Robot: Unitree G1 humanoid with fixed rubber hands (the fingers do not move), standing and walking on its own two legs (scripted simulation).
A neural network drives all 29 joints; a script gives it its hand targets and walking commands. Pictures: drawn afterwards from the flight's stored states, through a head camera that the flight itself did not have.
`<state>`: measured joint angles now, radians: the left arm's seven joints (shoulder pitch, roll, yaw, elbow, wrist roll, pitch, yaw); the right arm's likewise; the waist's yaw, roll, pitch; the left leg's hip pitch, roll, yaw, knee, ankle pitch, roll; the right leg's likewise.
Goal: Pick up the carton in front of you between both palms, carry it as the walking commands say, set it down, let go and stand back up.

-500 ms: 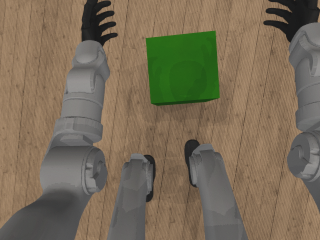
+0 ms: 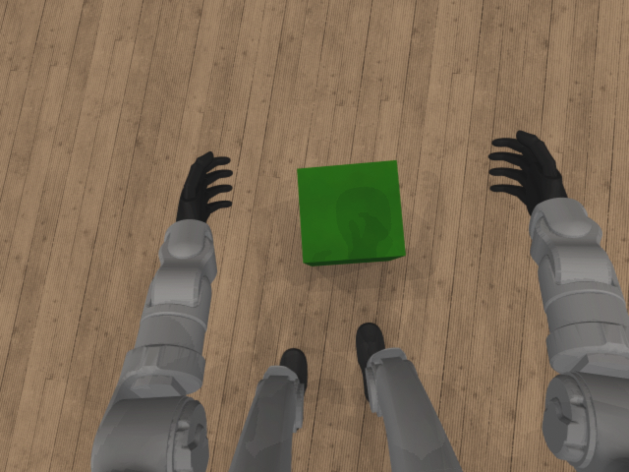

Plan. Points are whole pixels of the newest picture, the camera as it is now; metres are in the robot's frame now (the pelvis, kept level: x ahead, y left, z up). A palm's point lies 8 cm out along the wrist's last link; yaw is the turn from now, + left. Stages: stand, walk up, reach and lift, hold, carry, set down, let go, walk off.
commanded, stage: let go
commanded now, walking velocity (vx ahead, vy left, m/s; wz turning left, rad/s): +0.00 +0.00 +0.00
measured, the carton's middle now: (348, 220) +0.47 -0.05 -0.56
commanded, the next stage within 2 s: stand in 1.04 s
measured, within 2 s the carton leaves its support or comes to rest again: neither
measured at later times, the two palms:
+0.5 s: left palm (68, 373) +0.27 +0.24 -0.01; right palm (587, 364) +0.25 -0.22 -0.01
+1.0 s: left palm (23, 421) +0.24 +0.26 +0.02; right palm (587, 416) +0.21 -0.20 +0.02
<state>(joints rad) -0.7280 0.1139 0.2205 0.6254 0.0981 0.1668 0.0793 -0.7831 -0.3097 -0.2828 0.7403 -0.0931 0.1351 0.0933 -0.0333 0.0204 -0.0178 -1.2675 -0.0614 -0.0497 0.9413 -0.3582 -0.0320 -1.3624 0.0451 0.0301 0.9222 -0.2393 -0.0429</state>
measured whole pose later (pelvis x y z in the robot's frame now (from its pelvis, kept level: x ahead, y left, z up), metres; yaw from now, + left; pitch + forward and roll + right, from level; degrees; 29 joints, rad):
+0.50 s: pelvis +0.05 +0.02 +0.08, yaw -2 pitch +12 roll +0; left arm 0.06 0.17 0.08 0.50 0.02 0.00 -0.03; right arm 0.07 -0.21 -0.08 0.51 0.01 -0.01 0.06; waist -0.01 0.01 0.01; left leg -0.45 -0.05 -0.06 0.56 -0.32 0.02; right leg -0.53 0.04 0.04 0.53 -0.21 -0.01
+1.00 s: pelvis +0.07 +0.04 +0.09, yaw -3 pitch -4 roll -1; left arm 0.21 0.20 0.04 0.43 0.01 0.13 -0.06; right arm 0.23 -0.22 -0.04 0.41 -0.01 0.14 0.07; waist 0.00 0.03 0.11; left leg -0.05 -0.04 -0.05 0.46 -0.33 0.04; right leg -0.13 0.04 0.05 0.43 -0.22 0.00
